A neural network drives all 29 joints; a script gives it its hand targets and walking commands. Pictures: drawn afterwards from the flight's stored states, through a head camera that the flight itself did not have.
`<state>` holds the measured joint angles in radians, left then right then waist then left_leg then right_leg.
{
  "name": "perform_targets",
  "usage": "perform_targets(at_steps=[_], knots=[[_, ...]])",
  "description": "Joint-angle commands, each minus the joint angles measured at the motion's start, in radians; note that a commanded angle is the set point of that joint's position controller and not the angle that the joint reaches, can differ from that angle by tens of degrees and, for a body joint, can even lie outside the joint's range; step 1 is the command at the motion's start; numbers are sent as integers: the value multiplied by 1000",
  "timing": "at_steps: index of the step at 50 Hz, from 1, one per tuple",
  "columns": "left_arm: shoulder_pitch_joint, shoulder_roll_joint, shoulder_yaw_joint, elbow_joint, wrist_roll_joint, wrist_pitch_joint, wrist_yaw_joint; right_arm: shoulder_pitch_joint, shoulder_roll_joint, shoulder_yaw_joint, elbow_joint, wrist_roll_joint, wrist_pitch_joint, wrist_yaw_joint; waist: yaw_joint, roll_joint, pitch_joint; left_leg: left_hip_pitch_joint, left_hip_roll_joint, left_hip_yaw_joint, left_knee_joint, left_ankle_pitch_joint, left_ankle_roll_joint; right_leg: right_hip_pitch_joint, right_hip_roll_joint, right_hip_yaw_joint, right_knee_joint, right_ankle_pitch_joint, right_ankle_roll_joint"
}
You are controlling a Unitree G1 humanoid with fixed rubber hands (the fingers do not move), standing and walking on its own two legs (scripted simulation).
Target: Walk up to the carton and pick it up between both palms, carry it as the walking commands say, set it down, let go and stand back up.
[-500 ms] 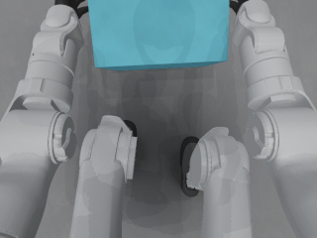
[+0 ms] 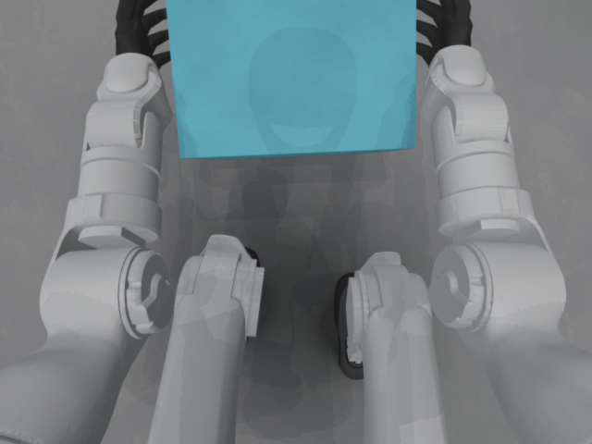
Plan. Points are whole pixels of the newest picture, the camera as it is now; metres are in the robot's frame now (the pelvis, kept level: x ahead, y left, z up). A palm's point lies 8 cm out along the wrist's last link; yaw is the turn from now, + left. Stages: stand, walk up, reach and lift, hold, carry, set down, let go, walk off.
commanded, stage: reach and lift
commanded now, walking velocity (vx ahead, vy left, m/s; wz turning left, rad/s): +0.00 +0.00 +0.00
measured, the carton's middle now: (293, 71) +0.54 +0.06 -0.19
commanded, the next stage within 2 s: none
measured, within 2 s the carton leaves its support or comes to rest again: neither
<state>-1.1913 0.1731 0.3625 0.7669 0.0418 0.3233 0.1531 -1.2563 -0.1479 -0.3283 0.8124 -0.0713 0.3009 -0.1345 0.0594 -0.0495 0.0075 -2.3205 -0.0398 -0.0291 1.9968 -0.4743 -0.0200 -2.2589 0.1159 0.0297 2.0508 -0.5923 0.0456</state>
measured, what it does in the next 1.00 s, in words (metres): rises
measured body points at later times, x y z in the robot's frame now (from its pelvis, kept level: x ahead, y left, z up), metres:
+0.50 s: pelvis +0.00 +0.00 +0.05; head +0.29 +0.02 +0.39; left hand +0.50 +0.22 -0.04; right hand +0.54 -0.11 -0.03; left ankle +0.12 +0.12 -0.37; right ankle +0.10 -0.12 -0.37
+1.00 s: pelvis +0.01 +0.00 +0.11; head +0.26 +0.02 +0.48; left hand +0.48 +0.22 +0.04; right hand +0.52 -0.12 +0.04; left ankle +0.12 +0.12 -0.37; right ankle +0.10 -0.12 -0.37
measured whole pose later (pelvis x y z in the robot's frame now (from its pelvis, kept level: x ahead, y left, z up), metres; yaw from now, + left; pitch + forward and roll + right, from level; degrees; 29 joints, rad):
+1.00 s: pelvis +0.01 +0.00 +0.11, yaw +1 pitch +44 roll -1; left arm -0.96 0.05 0.43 0.68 0.14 0.39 0.14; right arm -1.01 -0.04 -0.40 0.75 -0.17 0.34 -0.11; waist 0.06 -0.04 -0.20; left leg -1.97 -0.07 -0.06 1.66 -0.45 -0.04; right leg -1.92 0.13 0.06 1.70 -0.54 0.04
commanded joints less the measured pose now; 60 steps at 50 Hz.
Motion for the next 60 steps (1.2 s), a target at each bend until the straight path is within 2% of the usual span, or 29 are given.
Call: perform_targets(at_steps=[1, 12, 20, 34, 60], knots=[[-706, -919, -458, -187, -143, -34, -371, -602, 1007, 444, -102, 138, -13, 323, 59, 14, -1299, 870, -55, 114, -147, 373, -1, 498, 52, -108, -200, 287, -38], [-665, -960, -461, -182, -134, -14, -384, -554, 1033, 431, -99, 112, 2, 330, 43, 19, -1266, 873, -64, 118, -226, 321, -8, 550, 54, -100, -290, 267, -42], [-637, -975, -434, -162, -112, 1, -391, -524, 1054, 409, -80, 92, 14, 335, 45, 10, -1253, 880, -69, 122, -280, 283, -6, 599, 54, -92, -349, 248, -41], [-570, -1027, -445, -169, -107, 22, -397, -465, 1091, 424, -99, 84, 26, 344, 43, 4, -1287, 970, -80, 118, -363, 297, -6, 694, 57, -86, -438, 269, -37], [-396, -1116, -450, -153, -63, 23, -387, -299, 1121, 412, -70, 53, 10, 370, 24, 25, -1209, 1182, -90, 89, -565, 292, -11, 818, 57, -65, -637, 256, -40]])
